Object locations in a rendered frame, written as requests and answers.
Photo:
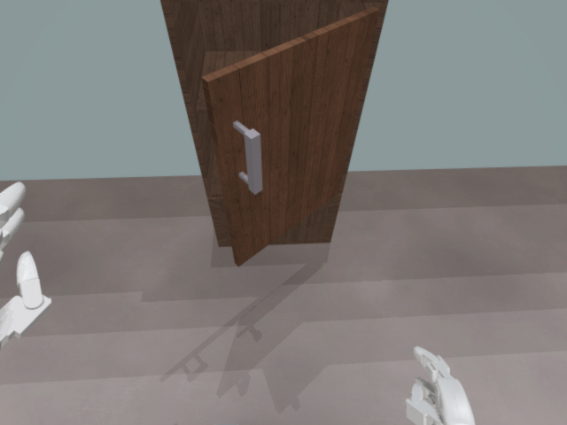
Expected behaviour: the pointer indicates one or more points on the right robot hand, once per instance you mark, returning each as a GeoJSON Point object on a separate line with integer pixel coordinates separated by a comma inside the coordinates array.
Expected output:
{"type": "Point", "coordinates": [447, 403]}

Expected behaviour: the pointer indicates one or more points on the handle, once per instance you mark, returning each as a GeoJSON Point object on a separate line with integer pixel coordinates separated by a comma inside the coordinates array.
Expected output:
{"type": "Point", "coordinates": [253, 158]}

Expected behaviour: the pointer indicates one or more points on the cupboard door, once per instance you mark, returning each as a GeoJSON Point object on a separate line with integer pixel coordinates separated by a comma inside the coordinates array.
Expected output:
{"type": "Point", "coordinates": [302, 97]}

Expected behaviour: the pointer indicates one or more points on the left robot hand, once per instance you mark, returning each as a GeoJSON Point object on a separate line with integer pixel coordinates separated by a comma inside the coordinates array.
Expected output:
{"type": "Point", "coordinates": [19, 315]}

